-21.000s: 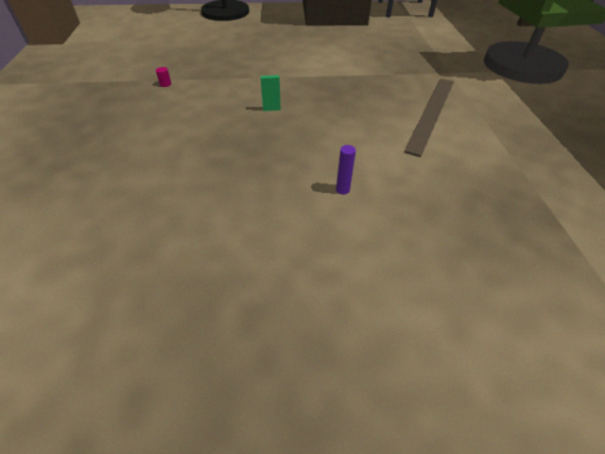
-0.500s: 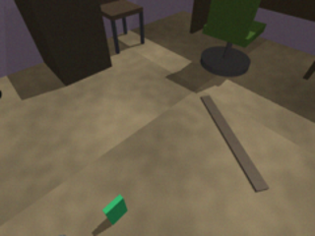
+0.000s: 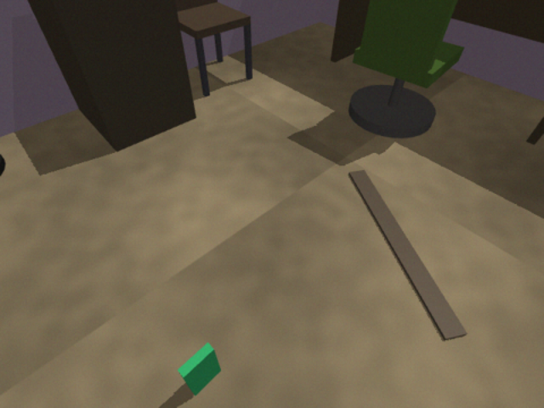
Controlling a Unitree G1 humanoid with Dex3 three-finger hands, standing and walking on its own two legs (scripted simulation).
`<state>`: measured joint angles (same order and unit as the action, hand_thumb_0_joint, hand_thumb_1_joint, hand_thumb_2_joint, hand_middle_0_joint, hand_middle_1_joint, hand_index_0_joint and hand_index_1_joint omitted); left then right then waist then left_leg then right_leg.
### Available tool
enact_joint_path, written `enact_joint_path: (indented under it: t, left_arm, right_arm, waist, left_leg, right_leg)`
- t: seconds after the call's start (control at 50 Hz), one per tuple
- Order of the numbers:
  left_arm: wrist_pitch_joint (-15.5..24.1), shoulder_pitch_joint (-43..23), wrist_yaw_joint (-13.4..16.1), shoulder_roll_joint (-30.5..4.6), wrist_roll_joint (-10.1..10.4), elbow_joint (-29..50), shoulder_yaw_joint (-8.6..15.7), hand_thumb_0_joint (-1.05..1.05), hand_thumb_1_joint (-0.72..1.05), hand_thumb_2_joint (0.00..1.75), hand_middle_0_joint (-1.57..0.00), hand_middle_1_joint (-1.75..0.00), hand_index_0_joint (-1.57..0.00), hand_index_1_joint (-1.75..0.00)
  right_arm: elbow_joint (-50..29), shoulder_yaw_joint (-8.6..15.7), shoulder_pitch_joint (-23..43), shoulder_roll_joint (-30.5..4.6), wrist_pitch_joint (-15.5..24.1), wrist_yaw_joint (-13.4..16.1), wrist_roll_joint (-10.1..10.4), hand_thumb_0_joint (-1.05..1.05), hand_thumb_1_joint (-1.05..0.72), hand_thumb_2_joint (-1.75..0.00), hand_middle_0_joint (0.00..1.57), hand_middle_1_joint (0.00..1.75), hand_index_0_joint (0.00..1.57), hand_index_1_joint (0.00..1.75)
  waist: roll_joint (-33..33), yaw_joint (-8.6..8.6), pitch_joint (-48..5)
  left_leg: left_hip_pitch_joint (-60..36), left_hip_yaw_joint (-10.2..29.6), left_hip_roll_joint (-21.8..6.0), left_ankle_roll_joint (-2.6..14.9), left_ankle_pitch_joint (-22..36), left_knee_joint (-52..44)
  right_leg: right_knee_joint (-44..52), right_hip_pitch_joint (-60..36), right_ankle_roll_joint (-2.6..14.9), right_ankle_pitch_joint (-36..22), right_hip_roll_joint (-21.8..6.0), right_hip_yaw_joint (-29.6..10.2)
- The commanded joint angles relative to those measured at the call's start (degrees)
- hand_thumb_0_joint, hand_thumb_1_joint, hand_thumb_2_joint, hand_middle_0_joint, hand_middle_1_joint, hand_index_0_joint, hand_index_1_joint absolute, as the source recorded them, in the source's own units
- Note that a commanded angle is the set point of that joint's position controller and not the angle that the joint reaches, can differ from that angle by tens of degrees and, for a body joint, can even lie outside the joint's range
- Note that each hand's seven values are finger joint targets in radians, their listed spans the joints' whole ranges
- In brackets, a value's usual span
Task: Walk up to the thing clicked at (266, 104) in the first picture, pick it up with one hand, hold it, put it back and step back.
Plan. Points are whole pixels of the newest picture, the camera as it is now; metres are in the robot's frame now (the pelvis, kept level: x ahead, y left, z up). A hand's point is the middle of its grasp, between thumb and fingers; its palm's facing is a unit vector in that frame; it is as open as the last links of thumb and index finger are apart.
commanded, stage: walk up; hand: left
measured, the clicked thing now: (201, 370) +0.37 +0.23 -0.67
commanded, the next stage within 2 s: stand in 0.32 s
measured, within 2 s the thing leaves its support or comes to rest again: neither
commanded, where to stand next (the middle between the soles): +0.04 +0.01 m, yaw +3 degrees
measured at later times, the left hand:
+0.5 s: hand out of the picture +0.09 +0.25 -0.16, palm faces -0.03 -0.94 -0.33, open 7.3 cm
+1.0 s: hand out of the picture +0.07 +0.25 -0.16, palm faces -0.03 -0.94 -0.34, open 7.3 cm
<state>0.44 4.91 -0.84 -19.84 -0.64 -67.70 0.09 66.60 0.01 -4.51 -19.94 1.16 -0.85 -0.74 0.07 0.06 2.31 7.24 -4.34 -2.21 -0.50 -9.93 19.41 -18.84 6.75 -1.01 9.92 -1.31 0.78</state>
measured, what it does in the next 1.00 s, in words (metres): stands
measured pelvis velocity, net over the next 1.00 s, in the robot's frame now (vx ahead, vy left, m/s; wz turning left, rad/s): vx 0.00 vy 0.00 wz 0.02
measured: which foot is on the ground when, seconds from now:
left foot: down 0.00-1.00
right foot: down 0.00-1.00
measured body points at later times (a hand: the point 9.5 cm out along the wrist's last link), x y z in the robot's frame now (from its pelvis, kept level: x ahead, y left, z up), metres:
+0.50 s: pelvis +0.01 +0.00 +0.00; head +0.01 +0.00 +0.45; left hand +0.09 +0.30 -0.13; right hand +0.09 -0.30 -0.13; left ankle +0.01 +0.12 -0.75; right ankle +0.00 -0.13 -0.75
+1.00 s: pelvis +0.00 +0.00 +0.00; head +0.00 +0.00 +0.45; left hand +0.07 +0.30 -0.13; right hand +0.07 -0.30 -0.13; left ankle +0.01 +0.12 -0.75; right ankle +0.00 -0.13 -0.75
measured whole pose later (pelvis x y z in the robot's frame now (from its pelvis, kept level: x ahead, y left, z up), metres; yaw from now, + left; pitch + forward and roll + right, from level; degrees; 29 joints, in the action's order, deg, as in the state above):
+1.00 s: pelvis +0.00 +0.00 +0.00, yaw +1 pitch -2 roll +0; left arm 0.6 6.5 -0.6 -20.1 -0.9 -65.5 -0.5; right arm 66.8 0.1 -5.8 -19.7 0.5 -1.0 -1.0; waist 0.0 0.5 2.4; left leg 6.4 -3.5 -2.0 -0.8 -8.3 17.1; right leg -17.3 5.9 -0.8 9.1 -1.5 1.7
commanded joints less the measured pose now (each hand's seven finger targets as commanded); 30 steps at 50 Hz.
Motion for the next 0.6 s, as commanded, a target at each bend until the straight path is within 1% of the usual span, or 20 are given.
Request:
enact_joint_path:
  t: [0.0, 0.04, 0.1, 0.2, 0.24, 0.28, 0.3, 0.32, 0.34, 0.36, 0.38, 0.42, 0.44, 0.46, 0.48, 0.5, 0.52, 0.56, 0.58]
  left_arm:
    - [1.36, -3.98, 0.99, -11.89, 0.14, 3.89, 2.23, 0.00, 0.90, 0.90, -0.20, -0.30, -0.20, -0.30]
    - [1.33, -3.28, 1.01, -11.72, 0.20, 3.58, 2.24, 0.00, 0.90, 0.90, -0.20, -0.30, -0.20, -0.30]
    - [1.23, -3.67, 1.09, -11.78, 0.14, 3.65, 2.26, 0.00, 0.90, 0.90, -0.20, -0.30, -0.20, -0.30]
    - [1.31, -2.99, 1.16, -11.64, -0.01, 3.74, 2.41, 0.00, 0.90, 0.90, -0.20, -0.30, -0.20, -0.30]
    - [1.29, -3.14, 1.15, -11.71, -0.06, 3.94, 2.46, 0.00, 0.90, 0.90, -0.20, -0.30, -0.20, -0.30]
    - [1.29, -2.61, 1.17, -11.73, -0.05, 3.75, 2.48, 0.00, 0.90, 0.90, -0.20, -0.30, -0.20, -0.30]
    - [1.49, -3.11, 1.30, -12.35, 0.07, 4.55, 2.20, 0.00, 0.90, 0.90, -0.20, -0.30, -0.20, -0.30]
    - [1.49, -3.45, 1.38, -12.41, 0.31, 4.67, 2.35, 0.00, 0.90, 0.90, -0.20, -0.30, -0.20, -0.30]
    - [1.54, -2.90, 1.37, -11.87, 0.21, 4.74, 2.13, 0.00, 0.90, 0.90, -0.20, -0.30, -0.20, -0.30]
    - [1.56, -3.14, 1.41, -12.45, 0.29, 4.83, 2.30, 0.00, 0.90, 0.90, -0.20, -0.30, -0.20, -0.30]
    - [1.50, -3.23, 1.43, -12.26, 0.22, 5.04, 2.29, 0.00, 0.90, 0.90, -0.20, -0.30, -0.20, -0.30]
    - [1.52, -2.41, 1.37, -11.99, 0.21, 5.15, 2.10, 0.00, 0.90, 0.90, -0.20, -0.30, -0.20, -0.30]
    - [1.44, -2.95, 1.41, -12.14, 0.29, 5.26, 2.19, 0.00, 0.90, 0.90, -0.20, -0.30, -0.20, -0.30]
    - [1.53, -2.58, 1.41, -11.87, 0.20, 5.29, 2.04, 0.00, 0.90, 0.90, -0.20, -0.30, -0.20, -0.30]
    - [1.49, -2.57, 1.42, -12.12, 0.24, 5.21, 1.99, 0.00, 0.90, 0.90, -0.20, -0.30, -0.20, -0.30]
    - [1.38, -3.11, 1.47, -12.20, 0.23, 5.37, 2.07, 0.00, 0.90, 0.90, -0.20, -0.30, -0.20, -0.30]
    - [1.36, -2.89, 1.44, -11.90, 0.24, 5.31, 1.95, 0.00, 0.90, 0.90, -0.20, -0.30, -0.20, -0.30]
    - [1.40, -2.61, 1.45, -12.12, 0.18, 5.47, 1.84, 0.00, 0.90, 0.90, -0.20, -0.30, -0.20, -0.30]
    - [1.30, -2.95, 1.40, -12.24, 0.24, 5.38, 1.98, 0.00, 0.90, 0.90, -0.20, -0.30, -0.20, -0.30]
  right_arm:
    - [-3.27, 2.64, 2.35, -12.78, 0.87, 1.08, 0.38, 0.00, -0.90, -0.90, 0.20, 0.30, 0.20, 0.30]
    - [-3.43, 2.67, 2.68, -12.63, 0.86, 1.06, 0.40, 0.00, -0.90, -0.90, 0.20, 0.30, 0.20, 0.30]
    - [-3.20, 2.80, 2.82, -12.56, 0.73, 1.05, 0.31, 0.00, -0.90, -0.90, 0.20, 0.30, 0.20, 0.30]
    - [-3.41, 2.75, 3.09, -12.27, 0.72, 1.03, 0.35, 0.00, -0.90, -0.90, 0.20, 0.30, 0.20, 0.30]
    - [-3.35, 2.67, 2.83, -12.17, 0.74, 1.04, 0.31, 0.00, -0.90, -0.90, 0.20, 0.30, 0.20, 0.30]
    - [-3.61, 2.72, 3.26, -12.06, 0.74, 1.03, 0.35, 0.00, -0.90, -0.90, 0.20, 0.30, 0.20, 0.30]
    - [-3.88, 2.60, 3.82, -11.66, 0.69, 1.12, 0.19, 0.00, -0.90, -0.90, 0.20, 0.30, 0.20, 0.30]
    - [-3.78, 2.56, 3.36, -11.75, 0.67, 1.17, 0.17, 0.00, -0.90, -0.90, 0.20, 0.30, 0.20, 0.30]
    - [-3.73, 2.61, 3.56, -12.26, 0.66, 1.19, 0.19, 0.00, -0.90, -0.90, 0.20, 0.30, 0.20, 0.30]
    - [-3.64, 2.59, 3.23, -11.79, 0.65, 1.18, 0.13, 0.00, -0.90, -0.90, 0.20, 0.30, 0.20, 0.30]
    - [-3.60, 2.68, 3.27, -12.10, 0.64, 1.25, 0.08, 0.00, -0.90, -0.90, 0.20, 0.30, 0.20, 0.30]
    - [-3.63, 2.68, 3.32, -12.33, 0.68, 1.27, 0.19, 0.00, -0.90, -0.90, 0.20, 0.30, 0.20, 0.30]
    - [-3.63, 2.68, 3.14, -12.00, 0.72, 1.27, 0.19, 0.00, -0.90, -0.90, 0.20, 0.30, 0.20, 0.30]
    - [-3.60, 2.73, 3.05, -12.35, 0.76, 1.26, 0.19, 0.00, -0.90, -0.90, 0.20, 0.30, 0.20, 0.30]
    - [-3.52, 2.55, 3.11, -11.81, 0.68, 1.23, 0.32, 0.00, -0.90, -0.90, 0.20, 0.30, 0.20, 0.30]
    - [-3.55, 2.63, 2.70, -12.02, 0.60, 1.28, 0.11, 0.00, -0.90, -0.90, 0.20, 0.30, 0.20, 0.30]
    - [-3.50, 2.57, 3.06, -12.18, 0.58, 1.21, 0.21, 0.00, -0.90, -0.90, 0.20, 0.30, 0.20, 0.30]
    - [-3.48, 2.61, 3.21, -12.06, 0.39, 1.11, 0.29, 0.00, -0.90, -0.90, 0.20, 0.30, 0.20, 0.30]
    - [-3.48, 2.45, 2.57, -11.86, 0.42, 1.12, 0.11, 0.00, -0.90, -0.90, 0.20, 0.30, 0.20, 0.30]
  waist:
    - [-0.89, 0.50, -4.80]
    - [-0.62, 0.25, -4.57]
    - [-0.34, 0.46, -3.45]
    - [-0.04, 0.26, -4.03]
    - [0.05, 0.21, -4.48]
    - [-0.06, 0.03, -4.06]
    - [-0.19, 0.40, -3.31]
    - [0.30, 0.41, -3.95]
    - [1.02, 0.23, -4.67]
    - [0.27, 0.36, -5.33]
    - [0.70, 0.38, -5.96]
    - [1.65, 0.17, -7.09]
    - [1.00, 0.36, -6.91]
    - [1.36, 0.33, -7.61]
    - [0.05, 0.30, -6.51]
    - [0.40, 0.55, -5.99]
    - [0.64, 0.26, -5.39]
    - [-0.15, 0.27, -4.48]
    - [-0.25, 0.43, -3.60]
  left_leg:
    - [-3.31, 5.77, -6.31, 1.77, 5.85, -3.18]
    - [-4.02, 5.92, -6.33, 1.64, 6.56, -3.25]
    - [-3.22, 6.02, -6.23, 1.47, 4.81, -4.01]
    - [-3.17, 6.00, -6.16, 1.50, 5.50, -4.01]
    - [-2.82, 6.00, -6.15, 1.47, 5.47, -4.24]
    - [-3.21, 6.08, -6.04, 1.42, 6.47, -4.14]
    - [-2.98, 6.54, -6.62, 0.88, 9.04, -4.43]
    - [-2.92, 6.46, -6.63, 0.83, 9.48, -4.31]
    - [-3.44, 6.36, -6.68, 0.97, 10.39, -3.83]
    - [-3.85, 6.43, -6.79, 0.86, 11.58, -4.02]
    - [-4.13, 6.22, -6.75, 0.74, 12.33, -3.85]
    - [-4.99, 6.05, -6.85, 1.01, 13.90, -3.57]
    - [-4.49, 6.11, -6.86, 0.78, 14.16, -3.75]
    - [-5.18, 6.02, -7.00, 0.94, 15.17, -3.50]
    - [-4.71, 6.30, -7.01, 0.84, 13.73, -3.90]
    - [-3.98, 6.01, -6.70, 0.76, 12.37, -4.12]
    - [-3.65, 6.22, -6.75, 0.82, 11.33, -4.24]
    - [-3.75, 6.45, -6.71, 0.82, 9.91, -4.58]
    - [-2.49, 6.25, -6.50, 0.81, 7.32, -4.98]
  right_leg:
    - [3.73, 0.72, 1.77, -7.48, -6.27, -5.07]
    - [3.55, 1.09, 1.64, -7.44, -6.17, -4.73]
    - [3.89, 1.40, 1.57, -6.14, -6.06, -4.71]
    - [4.00, 0.71, 1.44, -6.40, -5.92, -4.51]
    - [3.77, -0.39, 1.45, -7.15, -6.26, -4.57]
    - [3.78, 0.22, 1.27, -7.40, -5.98, -4.38]
    - [3.57, 0.54, 1.25, -8.60, -6.54, -4.51]
    - [3.49, -0.29, 1.43, -8.80, -6.72, -4.82]
    - [3.66, -0.75, 1.33, -10.41, -6.93, -4.78]
    - [3.03, -1.38, 1.48, -10.92, -6.93, -4.58]
    - [3.01, -1.63, 1.49, -11.60, -6.94, -4.57]
    - [2.93, -2.56, 1.46, -13.77, -7.19, -4.51]
    - [2.49, -2.88, 1.54, -13.25, -7.06, -4.20]
    - [2.48, -3.06, 1.42, -14.50, -7.22, -4.17]
    - [2.89, -2.42, 1.32, -12.97, -6.97, -3.89]
    - [3.11, -2.21, 1.37, -11.71, -7.04, -4.17]
    - [3.49, -2.25, 1.37, -10.89, -7.05, -4.17]
    - [4.01, -1.11, 1.39, -9.17, -6.96, -4.13]
    - [4.41, -1.00, 1.41, -6.86, -6.97, -4.38]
